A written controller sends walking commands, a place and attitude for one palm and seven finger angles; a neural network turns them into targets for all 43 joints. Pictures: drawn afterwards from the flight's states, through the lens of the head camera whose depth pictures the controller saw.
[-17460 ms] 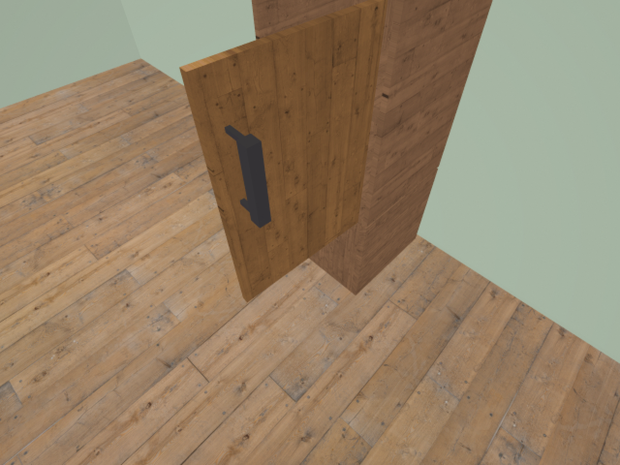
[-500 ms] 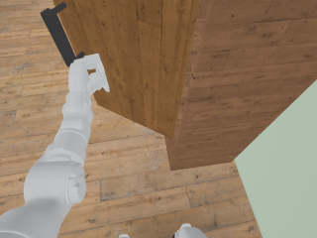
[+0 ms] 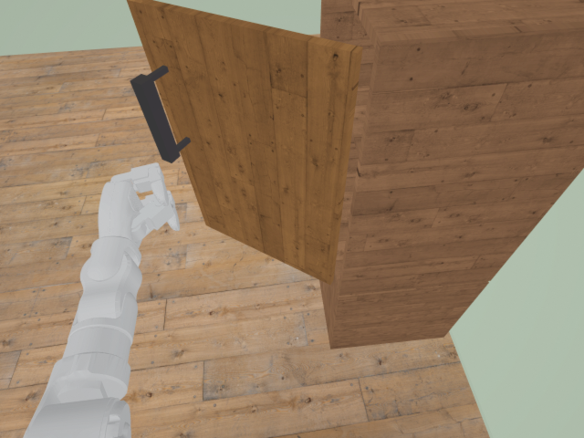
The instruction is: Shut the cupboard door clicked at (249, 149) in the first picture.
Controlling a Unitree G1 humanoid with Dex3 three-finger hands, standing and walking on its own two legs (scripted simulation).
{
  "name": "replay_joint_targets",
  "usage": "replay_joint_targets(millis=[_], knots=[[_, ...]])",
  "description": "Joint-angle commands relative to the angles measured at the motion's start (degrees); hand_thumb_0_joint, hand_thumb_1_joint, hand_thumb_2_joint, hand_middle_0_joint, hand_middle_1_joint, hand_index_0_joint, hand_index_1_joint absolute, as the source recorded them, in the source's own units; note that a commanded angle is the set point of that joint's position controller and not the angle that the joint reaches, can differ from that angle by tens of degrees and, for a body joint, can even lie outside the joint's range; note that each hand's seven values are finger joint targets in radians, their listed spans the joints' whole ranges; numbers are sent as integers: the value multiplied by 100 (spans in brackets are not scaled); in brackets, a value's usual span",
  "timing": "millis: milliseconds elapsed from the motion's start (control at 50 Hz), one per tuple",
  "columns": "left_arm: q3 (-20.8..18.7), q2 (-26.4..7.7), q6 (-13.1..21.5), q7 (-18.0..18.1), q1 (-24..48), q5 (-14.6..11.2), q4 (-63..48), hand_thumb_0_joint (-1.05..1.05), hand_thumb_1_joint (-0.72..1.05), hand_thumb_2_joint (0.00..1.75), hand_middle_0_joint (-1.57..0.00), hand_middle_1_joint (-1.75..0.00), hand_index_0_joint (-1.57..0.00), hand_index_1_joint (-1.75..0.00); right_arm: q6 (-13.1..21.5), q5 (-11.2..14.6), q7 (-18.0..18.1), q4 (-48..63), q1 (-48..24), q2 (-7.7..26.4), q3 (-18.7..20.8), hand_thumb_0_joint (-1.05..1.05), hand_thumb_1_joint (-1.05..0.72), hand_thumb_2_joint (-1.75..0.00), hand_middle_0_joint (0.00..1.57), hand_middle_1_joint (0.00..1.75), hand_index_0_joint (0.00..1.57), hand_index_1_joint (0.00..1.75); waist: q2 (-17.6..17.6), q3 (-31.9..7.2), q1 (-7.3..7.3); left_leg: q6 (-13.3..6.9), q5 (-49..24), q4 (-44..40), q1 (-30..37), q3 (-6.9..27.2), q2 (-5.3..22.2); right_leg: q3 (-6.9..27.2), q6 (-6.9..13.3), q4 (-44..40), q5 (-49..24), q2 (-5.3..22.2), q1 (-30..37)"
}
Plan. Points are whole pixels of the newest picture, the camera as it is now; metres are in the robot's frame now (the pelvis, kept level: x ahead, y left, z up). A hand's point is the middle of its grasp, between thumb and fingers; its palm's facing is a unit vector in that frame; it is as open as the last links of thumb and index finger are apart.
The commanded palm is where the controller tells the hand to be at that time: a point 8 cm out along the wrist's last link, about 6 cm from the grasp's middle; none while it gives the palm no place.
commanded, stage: draw the hand back to the body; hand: left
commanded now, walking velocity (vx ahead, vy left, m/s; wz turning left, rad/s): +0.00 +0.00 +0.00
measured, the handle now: (166, 115) +0.67 +0.24 +0.08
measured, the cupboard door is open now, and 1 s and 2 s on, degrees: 55 55 55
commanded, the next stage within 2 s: step back with the hand held close in 1.16 s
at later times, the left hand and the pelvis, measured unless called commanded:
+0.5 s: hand (54, 284) +0.26 +0.25 +0.15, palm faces +0.37 -0.89 -0.28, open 4.0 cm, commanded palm +0.21 +0.28 +0.17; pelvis +0.01 +0.01 +0.02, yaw +2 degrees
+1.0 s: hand out of the picture +0.18 +0.29 +0.18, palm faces +0.53 -0.75 -0.39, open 7.2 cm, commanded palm +0.14 +0.32 +0.19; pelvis +0.01 +0.01 +0.02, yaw +2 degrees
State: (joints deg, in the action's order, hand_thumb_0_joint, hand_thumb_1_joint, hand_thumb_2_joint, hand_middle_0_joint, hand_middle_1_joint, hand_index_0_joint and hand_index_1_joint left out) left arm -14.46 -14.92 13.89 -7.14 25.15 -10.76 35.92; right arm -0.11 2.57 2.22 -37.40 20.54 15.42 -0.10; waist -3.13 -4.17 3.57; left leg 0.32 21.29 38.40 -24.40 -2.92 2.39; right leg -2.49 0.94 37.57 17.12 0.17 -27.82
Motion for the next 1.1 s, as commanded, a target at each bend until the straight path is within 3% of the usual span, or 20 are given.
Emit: replay_joint_targets(millis=[0,20,60,80,120,140,180,200,240,300,320,400,520,720,760,800,840,900,960,1080], knots=[[-143,-1175,77,-233,1633,-229,-1916,0,90,90,-124,-144,-124,-144,459,75,156,938,-645,627,178,0,-90,-90,20,30,20,30,268,-1428,-245,-207,-1004,-750,358,81,-293,125,-7,-618,-1390,-59,1587],[-121,-1168,12,-277,1499,-260,-2087,0,90,90,-122,-141,-122,-141,485,92,184,980,-708,627,166,0,-90,-90,20,30,20,30,124,-1389,-256,-213,-1028,-774,490,96,-288,102,2,-640,-1358,-49,1567],[-81,-1068,-144,-366,1243,-357,-2389,0,90,90,-116,-135,-116,-135,587,106,208,1038,-881,601,133,0,-90,-90,20,30,20,30,261,-1326,-315,-195,-1103,-863,628,152,-282,44,2,-665,-1416,-44,1615],[155,-1381,-127,212,892,289,-2890,0,90,90,-113,-132,-113,-132,521,60,281,1097,-1035,490,161,0,-90,-90,20,30,20,30,377,-1219,-350,-214,-1196,-1070,857,65,-310,200,-17,-952,-1191,74,1787],[402,-951,-306,668,218,396,-3153,0,90,90,-108,-126,-108,-126,473,36,334,1091,-1208,479,125,0,-90,-90,20,30,20,30,574,-819,-328,-211,-1066,-1274,947,84,-252,150,-44,-1199,-927,77,1832],[343,-986,-378,804,91,443,-3211,0,90,90,-105,-123,-105,-123,446,39,358,1058,-1294,479,99,0,-90,-90,20,30,20,30,573,-570,-330,-216,-1032,-1365,1021,81,-239,148,-52,-1304,-892,72,1797],[244,-1084,-445,983,-1,545,-3533,0,90,90,-100,-117,-100,-117,421,16,384,1032,-1376,471,55,0,-90,-90,20,30,20,30,496,-551,-352,-203,-1154,-1531,1243,111,-243,89,-30,-1388,-975,42,1962],[306,-1014,-460,1035,-21,585,-3779,0,90,90,-97,-114,-97,-114,430,-4,386,1038,-1421,439,47,0,-90,-90,20,30,20,30,275,-600,-341,-191,-1238,-1601,1416,107,-237,74,-16,-1415,-1042,48,2040],[126,-1189,-504,1128,-345,637,-4134,0,90,90,-92,-108,-92,-108,442,-37,393,1043,-1471,413,12,0,-90,-90,20,30,20,30,106,-591,-410,-188,-1482,-1706,1594,105,-240,44,-4,-1492,-1266,47,2245],[149,-1110,-566,1200,-706,685,-4671,0,90,90,-83,-99,-83,-99,473,-91,368,1064,-1569,353,-32,0,-90,-90,20,30,20,30,-94,-526,-434,-146,-1725,-1838,1787,128,-244,0,19,-1574,-1443,29,2438],[133,-1109,-605,1203,-1036,680,-4681,0,90,90,-81,-96,-81,-96,474,-105,367,1053,-1587,360,-28,0,-90,-90,20,30,20,30,-23,-352,-455,-153,-1743,-1871,1767,124,-227,-4,10,-1647,-1420,29,2448],[-20,-1109,-653,1245,-1692,701,-5286,0,90,90,-69,-84,-69,-84,515,-158,326,1090,-1643,309,-39,0,-90,-90,20,30,20,30,-50,-367,-509,-116,-2055,-1937,1925,159,-220,-48,8,-1664,-1656,3,2604],[-466,-1297,-711,1273,-2985,723,-5864,0,90,90,-53,-66,-53,-66,555,-222,273,1118,-1667,320,-1,0,-90,-90,20,30,20,30,-12,-226,-635,-87,-2459,-1915,1877,163,-199,-74,-5,-1667,-1884,15,2758],[-1273,-1634,-638,1365,-4587,695,-6720,0,90,90,-25,-36,-25,-36,713,-234,260,1076,-1670,281,103,0,-90,-90,20,30,20,30,44,-26,-754,-109,-2457,-1830,1719,128,-177,-78,-53,-1662,-1803,51,2675],[-1382,-1653,-597,1389,-4771,692,-6907,0,90,90,-20,-30,-20,-30,756,-220,271,1085,-1676,250,115,0,-90,-90,20,30,20,30,-22,0,-766,-111,-2306,-1845,1714,115,-170,-71,-59,-1665,-1649,57,2624],[-1105,-1424,-591,1395,-4522,731,-6821,0,90,90,-20,-30,-20,-30,804,-216,281,1013,-1646,274,110,0,-90,-90,20,30,20,30,19,298,-667,-117,-2036,-1890,1669,113,-172,-86,-71,-1728,-1377,48,2369],[-1026,-1418,-587,1421,-4245,751,-6778,0,90,90,-20,-30,-20,-30,867,-215,323,971,-1644,318,127,0,-90,-90,20,30,20,30,-21,438,-627,-144,-1694,-1948,1676,128,-172,-53,-70,-1810,-1029,64,2240],[-1082,-1458,-540,1468,-4231,771,-6730,0,90,90,-20,-30,-20,-30,928,-224,352,944,-1611,327,141,0,-90,-90,20,30,20,30,97,256,-661,-166,-1593,-1966,1728,148,-205,-67,-62,-1788,-921,57,2302],[-1149,-1523,-505,1472,-4316,776,-6868,0,90,90,-20,-30,-20,-30,960,-235,352,942,-1646,310,132,0,-90,-90,20,30,20,30,-39,91,-714,-157,-1768,-1958,1757,153,-210,-44,-42,-1743,-1105,69,2484],[-1278,-1563,-518,1448,-4541,740,-6751,0,90,90,-20,-30,-20,-30,951,-239,331,953,-1671,248,111,0,-90,-90,20,30,20,30,-106,268,-751,-132,-1728,-1969,1643,116,-202,-14,-47,-1793,-1123,70,2487]])
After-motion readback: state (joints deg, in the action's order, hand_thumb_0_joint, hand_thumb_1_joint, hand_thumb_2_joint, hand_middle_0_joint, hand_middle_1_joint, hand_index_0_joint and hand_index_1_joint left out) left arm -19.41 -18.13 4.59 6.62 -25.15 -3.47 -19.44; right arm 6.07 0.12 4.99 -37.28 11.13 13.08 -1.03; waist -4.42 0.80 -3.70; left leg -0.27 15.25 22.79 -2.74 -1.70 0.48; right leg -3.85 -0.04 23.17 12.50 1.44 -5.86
